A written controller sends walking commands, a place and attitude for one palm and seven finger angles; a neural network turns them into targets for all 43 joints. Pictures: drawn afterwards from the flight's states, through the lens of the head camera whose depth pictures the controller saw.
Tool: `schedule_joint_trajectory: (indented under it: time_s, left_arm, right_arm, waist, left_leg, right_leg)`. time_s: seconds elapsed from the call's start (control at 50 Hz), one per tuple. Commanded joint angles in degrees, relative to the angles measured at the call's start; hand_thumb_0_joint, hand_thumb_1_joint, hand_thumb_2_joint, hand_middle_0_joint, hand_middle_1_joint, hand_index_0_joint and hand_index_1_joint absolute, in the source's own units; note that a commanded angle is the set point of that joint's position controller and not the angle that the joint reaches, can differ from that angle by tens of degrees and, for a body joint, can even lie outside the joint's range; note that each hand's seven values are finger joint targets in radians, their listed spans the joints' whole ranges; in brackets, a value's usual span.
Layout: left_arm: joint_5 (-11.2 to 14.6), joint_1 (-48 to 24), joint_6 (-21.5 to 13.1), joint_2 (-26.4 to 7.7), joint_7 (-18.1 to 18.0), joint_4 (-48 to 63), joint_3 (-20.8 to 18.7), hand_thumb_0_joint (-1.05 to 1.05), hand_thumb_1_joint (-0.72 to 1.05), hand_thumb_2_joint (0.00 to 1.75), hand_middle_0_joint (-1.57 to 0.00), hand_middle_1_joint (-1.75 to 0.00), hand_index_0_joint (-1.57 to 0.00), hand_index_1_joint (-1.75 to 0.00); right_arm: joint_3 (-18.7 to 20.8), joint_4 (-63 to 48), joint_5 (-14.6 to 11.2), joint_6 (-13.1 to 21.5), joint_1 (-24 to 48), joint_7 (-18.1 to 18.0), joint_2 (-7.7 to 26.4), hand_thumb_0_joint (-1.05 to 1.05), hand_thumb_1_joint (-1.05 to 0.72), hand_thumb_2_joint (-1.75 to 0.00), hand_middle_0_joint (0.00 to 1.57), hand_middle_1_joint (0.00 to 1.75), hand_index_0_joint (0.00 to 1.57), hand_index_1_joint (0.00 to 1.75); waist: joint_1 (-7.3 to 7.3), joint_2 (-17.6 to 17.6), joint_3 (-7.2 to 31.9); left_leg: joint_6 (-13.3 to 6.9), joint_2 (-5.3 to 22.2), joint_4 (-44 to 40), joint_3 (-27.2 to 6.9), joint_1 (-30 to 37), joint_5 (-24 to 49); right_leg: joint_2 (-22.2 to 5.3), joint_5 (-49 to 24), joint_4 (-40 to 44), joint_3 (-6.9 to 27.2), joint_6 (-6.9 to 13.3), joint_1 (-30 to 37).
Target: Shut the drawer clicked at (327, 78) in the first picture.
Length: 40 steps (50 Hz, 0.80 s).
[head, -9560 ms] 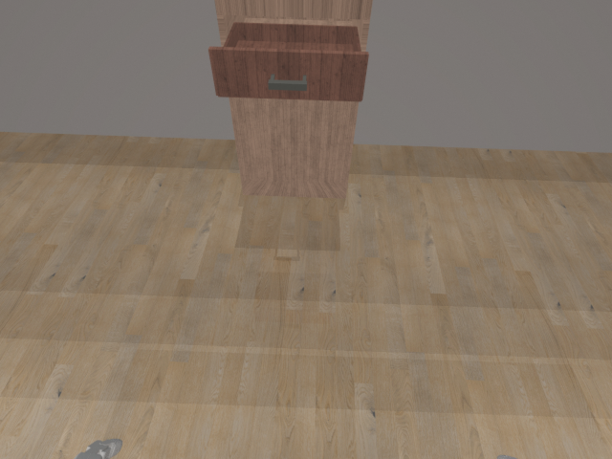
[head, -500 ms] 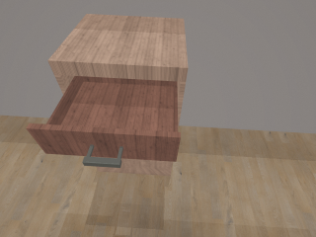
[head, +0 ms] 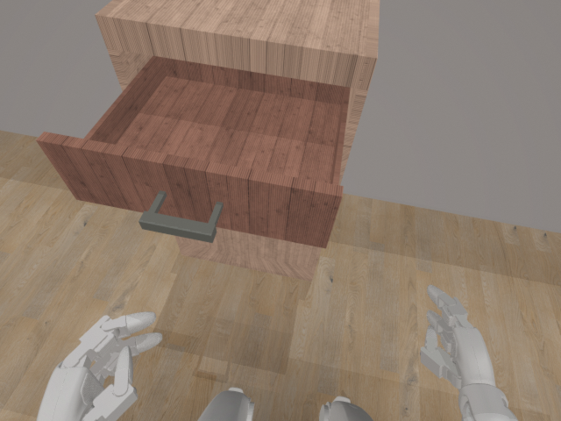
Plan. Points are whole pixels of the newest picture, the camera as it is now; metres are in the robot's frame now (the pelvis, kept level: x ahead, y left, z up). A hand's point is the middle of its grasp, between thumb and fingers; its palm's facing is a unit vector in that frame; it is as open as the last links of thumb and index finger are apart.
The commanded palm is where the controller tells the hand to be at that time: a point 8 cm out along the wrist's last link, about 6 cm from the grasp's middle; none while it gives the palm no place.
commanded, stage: raise the hand and make a fist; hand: left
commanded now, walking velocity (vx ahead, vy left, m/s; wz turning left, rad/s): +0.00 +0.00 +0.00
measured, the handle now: (183, 215) +0.38 +0.20 +0.04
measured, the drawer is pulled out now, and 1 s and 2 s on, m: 0.26 0.26 0.26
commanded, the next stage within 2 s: bring the fist close to the handle in 1.38 s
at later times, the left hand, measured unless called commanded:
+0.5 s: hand (133, 349) +0.17 +0.19 +0.09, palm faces +0.03 -1.00 -0.08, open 3.2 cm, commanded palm +0.14 +0.24 +0.10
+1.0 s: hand (128, 322) +0.19 +0.18 +0.14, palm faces -0.01 -1.00 -0.04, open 3.2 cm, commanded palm +0.16 +0.23 +0.14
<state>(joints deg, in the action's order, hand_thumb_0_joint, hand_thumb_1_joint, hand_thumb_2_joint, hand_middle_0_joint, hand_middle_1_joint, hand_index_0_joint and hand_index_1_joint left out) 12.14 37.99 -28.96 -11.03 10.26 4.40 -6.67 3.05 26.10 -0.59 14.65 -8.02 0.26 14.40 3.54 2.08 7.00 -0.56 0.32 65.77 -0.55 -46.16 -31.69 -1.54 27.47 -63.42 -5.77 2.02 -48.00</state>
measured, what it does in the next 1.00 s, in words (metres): stands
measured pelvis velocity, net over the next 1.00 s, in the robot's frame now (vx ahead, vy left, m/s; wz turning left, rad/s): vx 0.02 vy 0.03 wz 0.00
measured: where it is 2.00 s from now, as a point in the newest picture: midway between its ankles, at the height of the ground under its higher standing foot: outside the picture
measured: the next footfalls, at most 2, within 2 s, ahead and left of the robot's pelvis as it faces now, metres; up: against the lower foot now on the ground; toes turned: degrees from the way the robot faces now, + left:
none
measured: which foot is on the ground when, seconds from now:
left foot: down 0.00-1.00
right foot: down 0.00-1.00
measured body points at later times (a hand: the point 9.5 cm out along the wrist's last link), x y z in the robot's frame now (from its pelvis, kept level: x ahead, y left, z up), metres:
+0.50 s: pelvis +0.02 -0.02 +0.02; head +0.07 -0.02 +0.47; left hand +0.17 +0.24 +0.10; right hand +0.19 -0.28 -0.05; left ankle +0.01 +0.11 -0.65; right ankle +0.04 -0.10 -0.65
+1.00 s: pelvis +0.02 +0.03 +0.04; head +0.03 +0.03 +0.49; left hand +0.18 +0.24 +0.14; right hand +0.23 -0.18 -0.01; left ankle +0.01 +0.11 -0.65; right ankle +0.04 -0.10 -0.65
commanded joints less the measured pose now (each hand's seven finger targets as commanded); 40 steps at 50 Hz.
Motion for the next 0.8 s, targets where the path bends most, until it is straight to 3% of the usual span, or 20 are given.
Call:
schedule_joint_trajectory:
  time_s: [0.0, 0.02, 0.06, 0.12, 0.14, 0.18, 0.22, 0.24, 0.26, 0.28, 0.32, 0.38, 0.42, 0.46, 0.52, 0.56, 0.62, 0.66, 0.76, 0.78]
  left_arm:
    - [1.9, -15.0, -10.6, -3.5, 3.7, 24.5, 3.6, 0.0, 0.9, 0.9, -0.74, -0.88, -0.74, -0.88]
    - [1.6, -15.8, -9.1, -4.6, 5.7, 21.4, 3.3, 0.0, 0.9, 0.9, -0.76, -0.91, -0.76, -0.91]
    - [1.7, -10.7, -3.4, -6.3, 9.5, 14.2, 1.8, 0.0, 0.9, 0.9, -0.8, -0.95, -0.8, -0.95]
    - [3.0, -0.7, 8.7, -10.4, 12.4, 6.0, -5.3, 0.0, 0.9, 0.9, -0.86, -1.01, -0.86, -1.01]
    - [4.2, 0.1, 11.6, -10.3, 12.3, 9.3, -6.6, 0.0, 0.9, 0.9, -0.88, -1.04, -0.88, -1.04]
    - [7.0, -0.8, 14.9, -11.3, 9.6, 13.7, -11.6, 0.0, 0.9, 0.9, -0.92, -1.08, -0.92, -1.08]
    - [8.8, -0.2, 13.3, -11.5, 5.2, 16.4, -15.5, 0.0, 0.9, 0.9, -0.96, -1.12, -0.96, -1.12]
    - [8.9, 0.4, 11.0, -10.1, 3.5, 19.3, -15.2, 0.0, 0.9, 0.9, -0.98, -1.14, -0.98, -1.14]
    - [8.6, 1.7, 8.8, -10.1, 2.1, 18.9, -16.0, 0.0, 0.9, 0.9, -1.0, -1.17, -1.0, -1.17]
    - [7.8, 2.7, 6.4, -9.1, 1.5, 19.6, -14.8, 0.0, 0.9, 0.9, -1.02, -1.19, -1.02, -1.19]
    - [5.9, 2.3, 2.4, -9.5, 1.9, 17.9, -13.3, 0.0, 0.9, 0.9, -1.06, -1.23, -1.06, -1.23]
    - [5.7, 0.0, -0.7, -7.0, 7.3, 14.5, -7.0, 0.0, 0.9, 0.9, -1.12, -1.3, -1.12, -1.3]
    - [7.0, -2.6, -0.5, -6.4, 11.1, 12.9, -4.4, 0.0, 0.9, 0.9, -1.16, -1.34, -1.16, -1.34]
    - [8.0, -3.3, -0.1, -9.4, 13.4, 13.7, -6.8, 0.0, 0.9, 0.9, -1.2, -1.38, -1.2, -1.38]
    - [8.2, -5.3, 0.5, -13.3, 11.6, 18.9, -11.1, 0.0, 0.9, 0.9, -1.26, -1.45, -1.26, -1.45]
    - [8.1, -3.5, 0.9, -10.2, 9.1, 21.3, -9.6, 0.0, 0.9, 0.9, -1.3, -1.49, -1.3, -1.49]
    - [7.2, -0.4, 2.9, -9.3, 5.4, 20.3, -10.8, 0.0, 0.9, 0.9, -1.36, -1.56, -1.36, -1.56]
    - [6.0, 1.5, 5.4, -4.8, 4.9, 21.1, -4.9, 0.0, 0.9, 0.9, -1.4, -1.6, -1.4, -1.6]
    - [2.6, 1.4, 12.1, -4.1, 5.2, 22.9, 0.6, 0.0, 0.9, 0.9, -1.4, -1.6, -1.4, -1.6]
    - [2.5, -0.1, 12.6, -5.5, 4.8, 24.2, -0.3, 0.0, 0.9, 0.9, -1.4, -1.6, -1.4, -1.6]
  right_arm:
    - [0.2, -4.3, -0.7, 4.1, -2.6, -1.4, 5.7, 0.0, -0.9, -0.9, 0.2, 0.3, 0.2, 0.3]
    - [0.0, -3.7, -1.0, 4.3, -2.5, -1.7, 6.1, 0.0, -0.9, -0.9, 0.2, 0.3, 0.2, 0.3]
    - [0.3, -4.0, -2.1, 4.2, -2.3, -2.4, 6.4, 0.0, -0.9, -0.9, 0.2, 0.3, 0.2, 0.3]
    - [0.8, -6.4, -3.7, 2.0, 0.6, -3.3, 5.8, 0.0, -0.9, -0.9, 0.2, 0.3, 0.2, 0.3]
    - [0.5, -7.9, -3.8, 1.1, 1.1, -3.6, 5.4, 0.0, -0.9, -0.9, 0.2, 0.3, 0.2, 0.3]
    - [0.1, -8.7, -3.8, -0.5, 2.9, -4.4, 3.9, 0.0, -0.9, -0.9, 0.2, 0.3, 0.2, 0.3]
    - [0.0, -7.7, -3.4, -0.8, 3.2, -4.6, 2.6, 0.0, -0.9, -0.9, 0.2, 0.3, 0.2, 0.3]
    - [0.1, -7.1, -3.1, -0.6, 1.7, -4.4, 2.0, 0.0, -0.9, -0.9, 0.2, 0.3, 0.2, 0.3]
    - [0.5, -6.2, -2.8, -0.5, 0.8, -4.2, 1.5, 0.0, -0.9, -0.9, 0.2, 0.3, 0.2, 0.3]
    - [0.7, -5.6, -2.6, -0.2, 0.2, -3.9, 1.4, 0.0, -0.9, -0.9, 0.2, 0.3, 0.2, 0.3]
    - [1.0, -3.9, -2.2, 0.5, 0.0, -3.4, 1.9, 0.0, -0.9, -0.9, 0.2, 0.3, 0.2, 0.3]
    - [0.8, -3.5, -2.7, 2.6, -1.2, -3.1, 3.5, 0.0, -0.9, -0.9, 0.2, 0.3, 0.2, 0.3]
    - [0.5, -3.6, -3.1, 3.8, -1.1, -3.7, 4.7, 0.0, -0.9, -0.9, 0.2, 0.3, 0.2, 0.3]
    - [0.9, -3.8, -3.5, 4.8, -2.1, -4.3, 5.8, 0.0, -0.9, -0.9, 0.2, 0.3, 0.2, 0.3]
    - [0.9, -3.4, -3.0, 5.5, -1.5, -4.6, 5.9, 0.0, -0.9, -0.9, 0.2, 0.3, 0.2, 0.3]
    - [0.6, -3.8, -2.8, 5.4, -1.7, -4.2, 4.7, 0.0, -0.9, -0.9, 0.2, 0.3, 0.2, 0.3]
    - [0.5, -3.8, -2.9, 4.7, -0.4, -3.3, 4.1, 0.0, -0.9, -0.9, 0.2, 0.3, 0.2, 0.3]
    - [0.1, -5.2, -2.9, 4.4, -0.3, -2.5, 3.9, 0.0, -0.9, -0.9, 0.2, 0.3, 0.2, 0.3]
    - [-0.7, -7.3, -3.0, 3.5, 0.2, -2.1, 4.7, 0.0, -0.9, -0.9, 0.2, 0.3, 0.2, 0.3]
    - [-0.9, -7.6, -3.0, 3.5, 0.2, -2.2, 4.7, 0.0, -0.9, -0.9, 0.2, 0.3, 0.2, 0.3]
  waist:
    - [-7.95, -8.5, 10.5]
    - [-9.0, -5.8, 9.8]
    - [-8.14, -2.3, 8.0]
    - [-3.71, 3.5, 10.5]
    - [-2.28, 3.6, 12.8]
    - [-0.61, 4.7, 13.3]
    - [0.11, 5.7, 12.8]
    - [0.16, 2.9, 13.0]
    - [0.14, 3.4, 12.4]
    - [-0.02, 1.4, 11.6]
    - [-1.6, 0.5, 9.1]
    - [-4.97, -1.3, 5.6]
    - [-6.8, 2.1, 2.9]
    - [-5.75, 0.9, 6.8]
    - [-3.73, -3.7, 10.1]
    - [-2.76, -5.1, 10.4]
    - [-1.52, -5.6, 9.5]
    - [-2.3, -6.9, 7.2]
    - [-3.49, -3.3, 1.5]
    - [-3.41, -3.1, 0.7]
  left_leg:
    - [-1.3, -0.2, -7.3, -1.9, 4.6, 12.2]
    - [-1.5, -0.1, -6.4, -2.1, 3.2, 11.6]
    - [-1.4, -0.3, -6.9, -1.8, -0.1, 9.6]
    - [-1.4, -1.5, -9.1, -0.4, -1.3, 11.2]
    - [-1.3, -1.9, -10.2, 0.1, -0.4, 12.4]
    - [-0.6, -2.2, -11.3, 0.2, -0.2, 13.0]
    - [0.0, -1.6, -11.8, -0.6, 0.5, 14.5]
    - [0.1, -1.4, -12.5, -0.8, 1.9, 16.7]
    - [0.4, -1.1, -13.0, -0.9, 2.2, 18.0]
    - [0.4, -1.1, -13.5, -0.7, 2.7, 19.2]
    - [0.2, -1.0, -13.1, -0.4, 2.4, 18.6]
    - [-0.3, -1.4, -12.6, -0.3, 3.3, 16.0]
    - [-0.7, -1.3, -12.3, -0.9, 3.6, 13.3]
    - [-0.9, -1.4, -13.1, -0.9, 5.5, 13.2]
    - [-1.1, -1.1, -14.9, -0.8, 9.3, 15.7]
    - [-1.1, -1.0, -17.3, -1.0, 11.8, 18.0]
    - [-0.7, -0.6, -19.1, -1.2, 13.4, 20.4]
    - [-0.7, -0.5, -20.3, -1.1, 14.7, 22.2]
    - [-0.8, 0.1, -22.6, -1.8, 13.9, 18.8]
    - [-0.7, 0.2, -23.1, -2.1, 13.6, 17.2]
  right_leg:
    - [2.0, -5.4, 10.4, 5.2, 0.0, 3.8]
    - [1.8, -4.8, 11.3, 6.0, -0.3, 4.3]
    - [1.2, -1.9, 14.3, 7.6, -0.7, 7.4]
    - [-0.4, -1.3, 18.5, 10.8, -1.9, 17.0]
    - [-1.3, -3.1, 18.8, 11.1, -2.3, 20.5]
    - [-2.4, -6.4, 19.6, 11.9, -3.1, 24.8]
    - [-2.2, -12.3, 18.8, 11.6, -3.4, 27.1]
    - [-2.0, -17.5, 17.7, 10.6, -3.0, 27.6]
    - [-1.8, -21.0, 16.8, 10.0, -2.9, 27.7]
    - [-1.5, -23.3, 16.0, 9.1, -2.6, 26.8]
    - [-1.7, -22.2, 16.9, 9.8, -3.2, 24.1]
    - [-2.1, -16.7, 19.6, 10.9, -4.0, 19.4]
    - [-2.3, -10.5, 22.6, 12.2, -4.3, 17.1]
    - [-2.3, -7.9, 23.4, 12.6, -3.7, 19.2]
    - [-0.9, -7.4, 22.2, 9.7, -2.1, 20.7]
    - [0.2, -9.9, 20.3, 6.1, -1.1, 21.2]
    - [1.0, -13.9, 19.2, 3.3, -0.7, 21.9]
    - [1.2, -16.5, 18.7, 1.5, -0.9, 20.7]
    - [1.5, -13.3, 20.3, 0.8, -1.1, 19.1]
    - [1.6, -11.5, 20.6, 0.8, -1.1, 19.0]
